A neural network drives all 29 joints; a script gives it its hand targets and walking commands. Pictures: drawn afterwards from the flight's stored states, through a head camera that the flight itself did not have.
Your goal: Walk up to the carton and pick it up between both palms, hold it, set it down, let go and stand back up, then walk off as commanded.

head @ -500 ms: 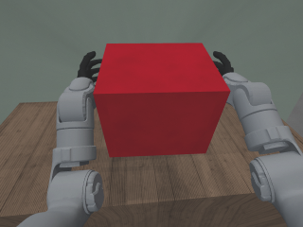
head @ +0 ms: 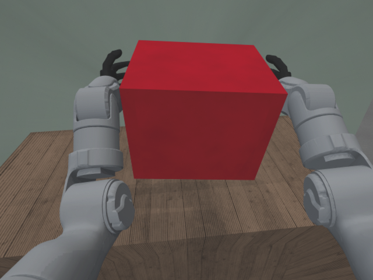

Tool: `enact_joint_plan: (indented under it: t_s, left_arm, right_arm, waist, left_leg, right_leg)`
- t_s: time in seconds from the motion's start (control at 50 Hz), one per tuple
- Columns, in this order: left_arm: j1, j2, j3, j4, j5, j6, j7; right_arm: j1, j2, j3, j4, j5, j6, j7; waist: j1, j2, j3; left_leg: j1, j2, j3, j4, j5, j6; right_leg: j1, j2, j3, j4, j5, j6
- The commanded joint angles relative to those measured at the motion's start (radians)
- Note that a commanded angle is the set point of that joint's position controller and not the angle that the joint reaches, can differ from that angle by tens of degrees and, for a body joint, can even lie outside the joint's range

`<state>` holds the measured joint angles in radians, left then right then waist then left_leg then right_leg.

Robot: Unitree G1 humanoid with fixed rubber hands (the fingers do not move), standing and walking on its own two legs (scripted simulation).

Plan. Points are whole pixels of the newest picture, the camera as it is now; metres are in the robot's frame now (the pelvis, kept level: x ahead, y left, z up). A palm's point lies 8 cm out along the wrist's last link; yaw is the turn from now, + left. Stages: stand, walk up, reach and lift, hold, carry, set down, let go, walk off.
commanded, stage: hold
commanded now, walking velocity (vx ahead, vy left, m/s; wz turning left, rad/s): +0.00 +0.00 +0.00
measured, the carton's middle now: (196, 109) +0.36 +0.01 +0.27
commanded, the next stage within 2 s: set down in 1.78 s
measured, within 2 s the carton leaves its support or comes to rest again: neither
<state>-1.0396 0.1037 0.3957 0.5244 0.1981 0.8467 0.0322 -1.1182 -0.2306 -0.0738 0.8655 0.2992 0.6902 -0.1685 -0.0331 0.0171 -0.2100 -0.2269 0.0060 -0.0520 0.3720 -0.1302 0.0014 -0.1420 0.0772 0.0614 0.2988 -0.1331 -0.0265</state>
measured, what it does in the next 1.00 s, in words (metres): stands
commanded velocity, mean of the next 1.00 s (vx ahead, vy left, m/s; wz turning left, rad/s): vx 0.00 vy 0.00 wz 0.00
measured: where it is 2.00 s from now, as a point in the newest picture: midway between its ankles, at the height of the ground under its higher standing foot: outside the picture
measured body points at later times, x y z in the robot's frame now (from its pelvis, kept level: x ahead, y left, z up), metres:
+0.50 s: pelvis +0.03 +0.02 +0.00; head -0.05 +0.04 +0.44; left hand +0.40 +0.22 +0.27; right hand +0.42 -0.12 +0.27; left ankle +0.05 +0.12 -0.75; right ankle +0.02 -0.10 -0.75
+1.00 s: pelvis +0.00 +0.00 +0.00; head -0.09 +0.01 +0.44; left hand +0.38 +0.17 +0.30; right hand +0.39 -0.17 +0.29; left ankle +0.05 +0.12 -0.75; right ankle +0.02 -0.10 -0.75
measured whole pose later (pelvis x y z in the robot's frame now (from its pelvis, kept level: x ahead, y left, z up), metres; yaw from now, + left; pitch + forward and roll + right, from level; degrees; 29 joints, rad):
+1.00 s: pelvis +0.00 +0.00 +0.00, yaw -1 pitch -1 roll -1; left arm -0.96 0.06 0.38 0.42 0.18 0.85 0.08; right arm -1.07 -0.25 -0.01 0.82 0.35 0.68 -0.16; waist -0.03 0.02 -0.21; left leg -0.22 0.01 -0.05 0.37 -0.13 -0.01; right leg -0.13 0.08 0.08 0.29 -0.13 -0.03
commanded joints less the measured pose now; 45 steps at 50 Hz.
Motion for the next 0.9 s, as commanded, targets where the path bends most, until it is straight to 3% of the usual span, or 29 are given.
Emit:
enact_joint_plan:
  t_s: [0.0, 0.04, 0.06, 0.08, 0.14, 0.22, 0.24, 0.26, 0.28, 0.32, 0.34, 0.4, 0.42, 0.46, 0.5, 0.52, 0.54, 0.56, 0.58, 0.6, 0.62, 0.64, 0.68, 0.7, 0.72, 0.78, 0.8, 0.84, 0.88]
  left_arm:
    - [-0.707, -0.443, -0.234, 0.08, -0.2, -0.098, -0.21]
    - [-0.742, -0.432, -0.21, 0.131, -0.184, -0.117, -0.208]
    - [-0.794, -0.442, -0.23, 0.069, -0.199, -0.138, -0.21]
    - [-0.751, -0.453, -0.25, 0.079, -0.207, -0.135, -0.209]
    - [-0.705, -0.507, -0.375, -0.066, -0.267, -0.139, -0.208]
    - [-0.579, -0.537, -0.434, -0.251, -0.293, -0.128, -0.193]
    - [-0.63, -0.502, -0.382, -0.233, -0.255, -0.12, -0.191]
    - [-0.576, -0.552, -0.423, -0.297, -0.246, -0.108, -0.183]
    - [-0.547, -0.526, -0.392, -0.239, -0.222, -0.089, -0.185]
    - [-0.533, -0.563, -0.438, -0.371, -0.216, -0.062, -0.185]
    - [-0.547, -0.581, -0.491, -0.441, -0.251, -0.055, -0.186]
    - [-0.63, -0.634, -0.558, -0.51, -0.267, -0.036, -0.178]
    - [-0.582, -0.605, -0.538, -0.462, -0.251, -0.017, -0.179]
    - [-0.6, -0.62, -0.568, -0.581, -0.261, -0.016, -0.16]
    - [-0.581, -0.62, -0.586, -0.595, -0.27, -0.004, -0.152]
    - [-0.534, -0.646, -0.604, -0.601, -0.267, -0.003, -0.147]
    - [-0.525, -0.624, -0.556, -0.474, -0.228, 0.012, -0.145]
    - [-0.518, -0.652, -0.587, -0.514, -0.24, 0.013, -0.141]
    - [-0.462, -0.588, -0.525, -0.445, -0.195, 0.024, -0.148]
    - [-0.428, -0.594, -0.526, -0.415, -0.201, 0.028, -0.15]
    - [-0.45, -0.626, -0.528, -0.378, -0.186, 0.028, -0.149]
    - [-0.473, -0.634, -0.549, -0.424, -0.197, 0.02, -0.147]
    - [-0.521, -0.625, -0.525, -0.358, -0.208, 0.01, -0.146]
    - [-0.543, -0.615, -0.511, -0.326, -0.2, 0.004, -0.14]
    - [-0.571, -0.637, -0.504, -0.405, -0.203, -0.014, -0.128]
    - [-0.633, -0.632, -0.501, -0.419, -0.234, -0.035, -0.108]
    - [-0.648, -0.612, -0.461, -0.376, -0.215, -0.041, -0.108]
    - [-0.661, -0.577, -0.418, -0.249, -0.208, -0.041, -0.111]
    - [-0.662, -0.541, -0.377, -0.202, -0.196, -0.053, -0.122]
  right_arm:
    - [-0.895, 0.679, 0.143, -0.303, 0.144, -0.08, 0.111]
    - [-0.923, 0.672, 0.128, -0.287, 0.139, -0.094, 0.104]
    - [-0.893, 0.678, 0.117, -0.244, 0.138, -0.101, 0.101]
    - [-0.916, 0.683, 0.157, -0.322, 0.166, -0.103, 0.089]
    - [-0.847, 0.664, 0.225, -0.464, 0.23, -0.109, 0.056]
    - [-0.796, 0.687, 0.34, -0.68, 0.3, -0.1, 0.008]
    - [-0.801, 0.661, 0.314, -0.592, 0.292, -0.077, 0.012]
    - [-0.801, 0.658, 0.362, -0.649, 0.313, -0.086, 0.01]
    - [-0.79, 0.635, 0.351, -0.641, 0.303, -0.069, 0.014]
    - [-0.68, 0.59, 0.321, -0.58, 0.292, -0.045, 0.021]
    - [-0.691, 0.601, 0.332, -0.677, 0.309, -0.046, 0.02]
    - [-0.722, 0.585, 0.288, -0.66, 0.308, -0.043, 0.053]
    - [-0.65, 0.541, 0.265, -0.593, 0.286, -0.027, 0.057]
    - [-0.62, 0.517, 0.239, -0.584, 0.283, -0.024, 0.096]
    - [-0.571, 0.503, 0.236, -0.562, 0.264, -0.017, 0.113]
    - [-0.575, 0.5, 0.258, -0.587, 0.283, -0.028, 0.121]
    - [-0.611, 0.466, 0.23, -0.542, 0.26, -0.018, 0.135]
    - [-0.637, 0.481, 0.243, -0.582, 0.267, -0.036, 0.14]
    - [-0.623, 0.496, 0.268, -0.565, 0.261, -0.025, 0.141]
    - [-0.607, 0.478, 0.261, -0.575, 0.264, -0.022, 0.144]
    - [-0.692, 0.482, 0.25, -0.574, 0.245, -0.044, 0.158]
    - [-0.69, 0.503, 0.263, -0.624, 0.259, -0.046, 0.157]
    - [-0.768, 0.519, 0.239, -0.628, 0.25, -0.06, 0.154]
    - [-0.808, 0.529, 0.265, -0.618, 0.258, -0.065, 0.16]
    - [-0.815, 0.589, 0.309, -0.629, 0.275, -0.072, 0.164]
    - [-0.848, 0.624, 0.315, -0.649, 0.287, -0.084, 0.167]
    - [-0.869, 0.649, 0.331, -0.616, 0.283, -0.082, 0.164]
    - [-0.837, 0.644, 0.265, -0.475, 0.244, -0.068, 0.161]
    - [-0.871, 0.694, 0.265, -0.489, 0.218, -0.083, 0.159]
  waist:
    - [0.002, -0.095, -0.254]
    - [0.021, -0.074, -0.279]
    - [0.01, -0.02, -0.325]
    - [0.019, -0.036, -0.359]
    - [-0.047, 0.021, -0.53]
    - [-0.06, 0.016, -0.605]
    - [-0.043, 0.028, -0.473]
    - [-0.037, 0.056, -0.534]
    - [-0.045, 0.037, -0.422]
    - [-0.065, 0.077, -0.345]
    - [-0.082, 0.063, -0.385]
    - [-0.082, 0.151, -0.368]
    - [-0.106, 0.114, -0.28]
    - [-0.109, 0.152, -0.331]
    - [-0.119, 0.152, -0.351]
    - [-0.101, 0.15, -0.38]
    - [-0.099, 0.127, -0.295]
    - [-0.092, 0.129, -0.371]
    - [-0.064, 0.096, -0.335]
    - [-0.083, 0.073, -0.321]
    - [-0.046, 0.086, -0.313]
    - [-0.051, 0.091, -0.355]
    - [-0.049, 0.061, -0.344]
    - [-0.017, 0.053, -0.378]
    - [0.012, 0.047, -0.424]
    - [0.03, 0.026, -0.446]
    - [0.053, 0.002, -0.407]
    - [0.027, -0.008, -0.314]
    - [0.057, -0.065, -0.305]
  left_leg:
    - [0.029, -0.048, 0.039, -0.048, -0.134, 0.04]
    - [0.006, -0.044, 0.032, -0.041, -0.112, 0.031]
    - [0.04, -0.039, 0.03, -0.04, -0.078, 0.017]
    - [0.038, -0.042, 0.032, -0.035, -0.042, 0.015]
    - [0.12, -0.064, 0.005, 0.016, 0.152, -0.025]
    - [0.196, -0.083, -0.011, 0.05, 0.293, -0.04]
    - [0.188, -0.078, -0.018, 0.022, 0.206, -0.039]
    - [0.229, -0.07, -0.026, 0.046, 0.331, -0.056]
    - [0.225, -0.07, -0.021, 0.033, 0.28, -0.049]
    - [0.257, -0.043, -0.034, 0.028, 0.319, -0.073]
    - [0.272, -0.052, -0.036, 0.058, 0.374, -0.082]
    - [0.313, -0.01, -0.04, 0.064, 0.416, -0.12]
    - [0.314, 0.006, -0.057, 0.047, 0.382, -0.123]
    - [0.361, 0.035, -0.079, 0.04, 0.41, -0.146]
    - [0.378, 0.047, -0.089, 0.048, 0.448, -0.161]
    - [0.372, 0.052, -0.086, 0.044, 0.475, -0.169]
    - [0.344, 0.059, -0.097, 0.015, 0.356, -0.156]
    - [0.341, 0.058, -0.095, 0.034, 0.411, -0.158]
    - [0.323, 0.049, -0.071, 0.012, 0.35, -0.128]
    - [0.305, 0.049, -0.073, 0.002, 0.323, -0.126]
    - [0.278, 0.055, -0.077, -0.003, 0.282, -0.12]
    - [0.277, 0.043, -0.063, -0.003, 0.28, -0.124]
    - [0.243, 0.036, -0.041, -0.009, 0.222, -0.097]
    - [0.23, 0.034, -0.045, -0.012, 0.179, -0.089]
    - [0.264, 0.023, -0.033, -0.002, 0.242, -0.079]
    - [0.261, 0.007, -0.018, 0.005, 0.203, -0.057]
    - [0.246, 0.001, -0.008, -0.004, 0.164, -0.044]
    - [0.19, -0.015, 0.001, -0.033, 0.005, -0.015]
    - [0.132, -0.027, 0.029, -0.042, -0.053, 0.02]
  right_leg:
    - [-0.002, -0.054, 0.041, -0.117, -0.18, 0.07]
    - [0.042, -0.069, 0.044, -0.106, -0.102, 0.078]
    - [0.055, -0.079, 0.034, -0.099, -0.062, 0.076]
    - [0.107, -0.076, 0.034, -0.082, 0.063, 0.083]
    - [0.235, -0.064, 0.021, -0.036, 0.393, 0.093]
    - [0.311, -0.046, 0.0, -0.008, 0.633, 0.123]
    - [0.236, -0.052, -0.009, -0.028, 0.528, 0.124]
    - [0.274, -0.037, -0.026, -0.015, 0.592, 0.113]
    - [0.226, -0.036, -0.02, -0.034, 0.492, 0.108]
    - [0.196, -0.023, -0.037, -0.031, 0.462, 0.087]
    - [0.2, -0.009, -0.032, -0.021, 0.481, 0.08]
    - [0.082, 0.03, -0.046, -0.034, 0.267, 0.039]
    - [0.051, 0.025, -0.045, -0.056, 0.204, 0.047]
    - [0.023, 0.036, -0.045, -0.045, 0.148, 0.029]
    - [0.034, 0.033, -0.037, -0.037, 0.169, 0.027]
    - [0.057, 0.042, -0.042, -0.035, 0.199, 0.018]
    - [0.011, 0.032, -0.036, -0.059, 0.084, 0.018]
    - [0.045, 0.038, -0.037, -0.038, 0.17, 0.019]
    - [0.084, 0.025, -0.019, -0.05, 0.16, 0.034]
    - [0.093, 0.024, -0.017, -0.053, 0.172, 0.031]
    - [0.062, 0.023, -0.021, -0.052, 0.126, 0.023]
    - [0.085, 0.027, -0.02, -0.047, 0.14, 0.02]
    - [0.077, 0.009, -0.013, -0.067, 0.118, 0.023]
    - [0.085, 0.013, -0.012, -0.058, 0.113, 0.018]
    - [0.096, 0.021, -0.023, -0.054, 0.155, 0.025]
    - [0.061, 0.013, -0.018, -0.057, 0.139, 0.029]
    - [0.036, 0.012, -0.019, -0.066, 0.098, 0.032]
    - [-0.019, 0.001, -0.006, -0.091, -0.03, 0.036]
    - [-0.024, -0.024, 0.012, -0.094, -0.077, 0.056]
